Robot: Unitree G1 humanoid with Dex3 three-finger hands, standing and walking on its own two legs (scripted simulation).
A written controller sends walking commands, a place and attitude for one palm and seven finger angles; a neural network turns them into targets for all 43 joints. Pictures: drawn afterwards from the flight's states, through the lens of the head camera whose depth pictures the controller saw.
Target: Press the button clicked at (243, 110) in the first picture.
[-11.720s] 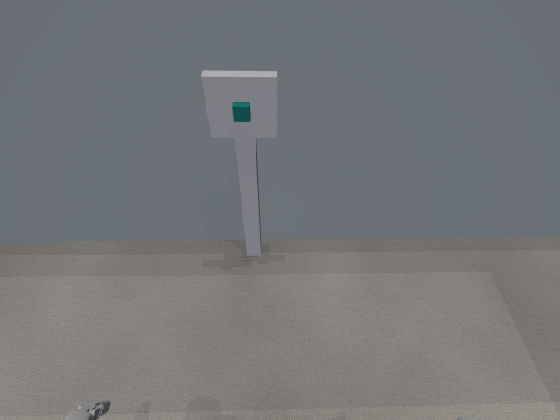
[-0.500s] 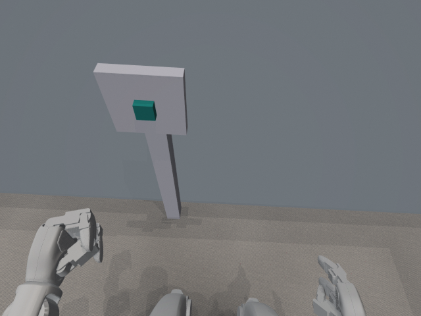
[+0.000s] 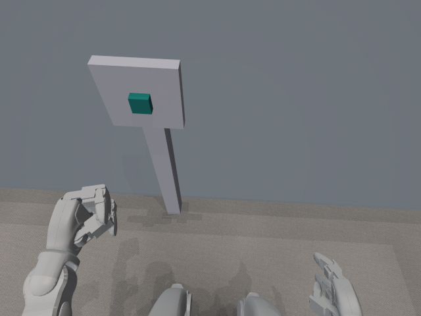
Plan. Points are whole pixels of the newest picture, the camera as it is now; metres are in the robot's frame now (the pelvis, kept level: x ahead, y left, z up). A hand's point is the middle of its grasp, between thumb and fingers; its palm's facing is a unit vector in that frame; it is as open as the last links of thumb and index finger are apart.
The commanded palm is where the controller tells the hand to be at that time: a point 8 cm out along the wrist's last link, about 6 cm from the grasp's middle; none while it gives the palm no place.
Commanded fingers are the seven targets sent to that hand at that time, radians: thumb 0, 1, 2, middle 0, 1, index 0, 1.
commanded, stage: aim a knuckle at the button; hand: left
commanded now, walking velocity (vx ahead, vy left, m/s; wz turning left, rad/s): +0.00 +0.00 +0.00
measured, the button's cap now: (141, 102) +0.54 +0.19 +0.06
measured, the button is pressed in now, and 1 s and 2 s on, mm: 0 0 0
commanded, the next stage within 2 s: press the button with the knuckle in 1.62 s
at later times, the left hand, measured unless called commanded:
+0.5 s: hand (133, 170) +0.37 +0.18 +0.04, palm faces +0.00 -1.00 -0.03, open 3.1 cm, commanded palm +0.36 +0.23 +0.04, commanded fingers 0.00 0.90 0.90 -1.30 -1.50 -1.30 -1.50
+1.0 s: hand (151, 138) +0.46 +0.16 +0.03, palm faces +0.02 -1.00 -0.02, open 3.1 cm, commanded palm +0.43 +0.21 +0.03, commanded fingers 0.00 0.90 0.90 -1.30 -1.50 -1.30 -1.50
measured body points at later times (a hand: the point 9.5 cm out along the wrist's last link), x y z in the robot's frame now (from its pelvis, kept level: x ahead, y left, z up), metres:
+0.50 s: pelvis +0.00 +0.00 +0.00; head +0.09 +0.00 +0.44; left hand +0.37 +0.23 +0.04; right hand +0.12 -0.26 -0.11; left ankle +0.03 +0.10 -0.65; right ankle +0.01 -0.10 -0.65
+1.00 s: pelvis +0.00 +0.00 -0.01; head +0.12 +0.01 +0.42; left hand +0.45 +0.21 +0.04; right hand +0.05 -0.26 -0.13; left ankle +0.03 +0.10 -0.65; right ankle +0.01 -0.10 -0.65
